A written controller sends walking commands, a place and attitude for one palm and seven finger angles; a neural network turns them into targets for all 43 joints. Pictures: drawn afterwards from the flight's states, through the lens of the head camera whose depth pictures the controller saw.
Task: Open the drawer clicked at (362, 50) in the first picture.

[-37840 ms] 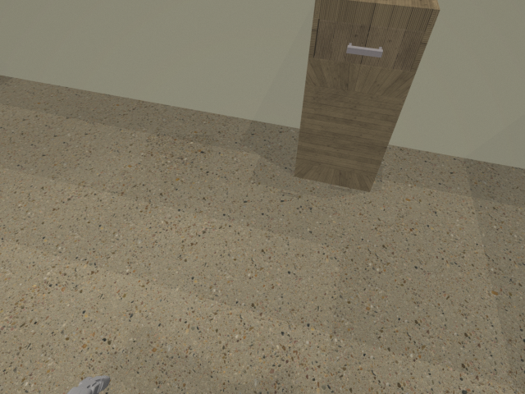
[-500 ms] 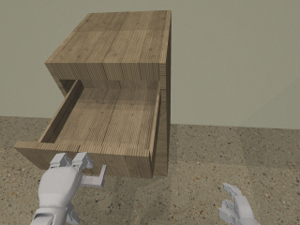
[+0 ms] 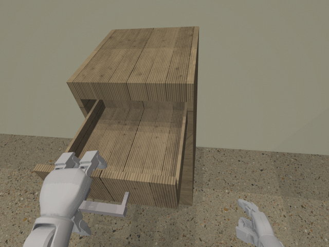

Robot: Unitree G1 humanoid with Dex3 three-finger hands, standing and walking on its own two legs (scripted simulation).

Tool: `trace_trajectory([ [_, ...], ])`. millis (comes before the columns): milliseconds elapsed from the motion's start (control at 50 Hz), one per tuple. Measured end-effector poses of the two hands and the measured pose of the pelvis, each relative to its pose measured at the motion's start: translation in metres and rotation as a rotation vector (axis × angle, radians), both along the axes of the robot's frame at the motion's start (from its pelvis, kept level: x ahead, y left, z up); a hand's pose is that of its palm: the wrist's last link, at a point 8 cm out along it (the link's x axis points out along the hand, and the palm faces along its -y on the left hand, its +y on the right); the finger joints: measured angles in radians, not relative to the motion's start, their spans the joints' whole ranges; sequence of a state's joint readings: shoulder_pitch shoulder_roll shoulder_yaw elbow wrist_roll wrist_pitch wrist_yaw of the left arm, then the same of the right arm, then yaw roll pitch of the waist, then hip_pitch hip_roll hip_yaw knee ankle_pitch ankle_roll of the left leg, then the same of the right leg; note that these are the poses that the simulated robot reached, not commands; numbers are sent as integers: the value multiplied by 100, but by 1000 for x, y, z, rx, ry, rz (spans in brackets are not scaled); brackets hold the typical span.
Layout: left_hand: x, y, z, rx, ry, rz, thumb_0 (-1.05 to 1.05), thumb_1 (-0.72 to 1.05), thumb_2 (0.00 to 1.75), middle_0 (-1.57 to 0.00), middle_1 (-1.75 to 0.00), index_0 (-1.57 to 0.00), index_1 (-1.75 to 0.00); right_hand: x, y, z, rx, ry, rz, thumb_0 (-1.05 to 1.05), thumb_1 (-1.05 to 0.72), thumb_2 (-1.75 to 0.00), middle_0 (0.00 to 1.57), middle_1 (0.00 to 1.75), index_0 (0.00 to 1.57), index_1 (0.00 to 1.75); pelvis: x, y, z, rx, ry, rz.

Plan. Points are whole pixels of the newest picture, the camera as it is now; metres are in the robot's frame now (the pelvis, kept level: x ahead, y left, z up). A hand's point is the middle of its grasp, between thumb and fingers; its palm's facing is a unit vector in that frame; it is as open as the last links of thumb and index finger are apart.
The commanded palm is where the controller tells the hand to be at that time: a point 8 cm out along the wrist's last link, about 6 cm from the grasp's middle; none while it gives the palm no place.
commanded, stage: lift the hand off the handle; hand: left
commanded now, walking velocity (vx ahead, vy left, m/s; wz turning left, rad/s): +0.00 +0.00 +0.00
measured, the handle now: (103, 200) +0.22 +0.21 -0.01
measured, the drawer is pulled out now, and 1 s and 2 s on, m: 0.29 0.29 0.29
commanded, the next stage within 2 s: draw the hand back to the body in 0.42 s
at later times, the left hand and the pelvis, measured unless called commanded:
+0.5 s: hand (74, 184) +0.19 +0.22 +0.13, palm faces +0.10 -0.17 -0.98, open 13.8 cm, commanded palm +0.16 +0.21 +0.19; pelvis +0.00 +0.00 +0.01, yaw +0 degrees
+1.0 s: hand (66, 194) +0.17 +0.23 +0.12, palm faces +0.03 -0.13 -0.99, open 13.8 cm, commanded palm +0.15 +0.23 +0.19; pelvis +0.00 +0.00 +0.01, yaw +0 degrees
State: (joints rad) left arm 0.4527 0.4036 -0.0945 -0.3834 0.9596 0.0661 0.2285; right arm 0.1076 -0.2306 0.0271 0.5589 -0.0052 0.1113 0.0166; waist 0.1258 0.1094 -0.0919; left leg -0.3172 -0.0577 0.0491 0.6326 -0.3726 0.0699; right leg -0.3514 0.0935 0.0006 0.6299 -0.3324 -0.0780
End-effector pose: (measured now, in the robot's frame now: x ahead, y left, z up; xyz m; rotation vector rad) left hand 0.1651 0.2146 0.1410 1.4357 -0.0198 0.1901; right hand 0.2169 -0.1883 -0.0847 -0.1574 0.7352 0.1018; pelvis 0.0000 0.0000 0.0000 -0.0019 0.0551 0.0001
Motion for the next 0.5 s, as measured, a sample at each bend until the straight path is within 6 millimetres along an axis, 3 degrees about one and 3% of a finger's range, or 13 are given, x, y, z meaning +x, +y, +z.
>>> trace_trajectory([
  [100, 6, 4, 13, -24, 16, 23, -1, -49, 30, -33, -120, -34, -121, 3, 5, 7, 29, -4, 2, 1, -90, -90, 20, 30, 20, 30, 3, 2, 4, -2, -17, -2],
  [280, 3, -7, 33, -28, 23, -48, -1, -49, 30, -32, -120, -32, -120, 6, 4, 16, 19, -26, 17, 1, -90, -90, 20, 30, 20, 30, 4, 5, 7, -8, -34, -13],
  [380, 0, 2, 48, 5, -13, -25, 0, -49, 30, -32, -120, -32, -120, 5, 3, 17, 18, -16, 19, 1, -90, -90, 20, 30, 19, 30, 2, 4, 8, -9, -47, -8],
  [500, 4, 8, 38, -49, 48, 23, -1, -49, 30, -32, -120, -32, -120, 3, 3, 16, 20, -1, 25, 1, -90, -90, 20, 30, 19, 30, -2, 3, 10, -7, -57, 6],
])
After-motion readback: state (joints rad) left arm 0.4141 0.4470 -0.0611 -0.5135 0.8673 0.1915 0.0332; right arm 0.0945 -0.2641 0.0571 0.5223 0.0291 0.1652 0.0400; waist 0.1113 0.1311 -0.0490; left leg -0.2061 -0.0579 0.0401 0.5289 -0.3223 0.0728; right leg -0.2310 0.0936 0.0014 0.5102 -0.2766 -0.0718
